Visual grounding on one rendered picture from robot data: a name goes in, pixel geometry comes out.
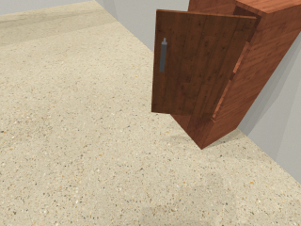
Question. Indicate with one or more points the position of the handle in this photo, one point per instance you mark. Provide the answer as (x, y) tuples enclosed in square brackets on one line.
[(163, 56)]

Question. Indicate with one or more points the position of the cupboard door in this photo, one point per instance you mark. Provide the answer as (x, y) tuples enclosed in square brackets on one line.
[(202, 50)]

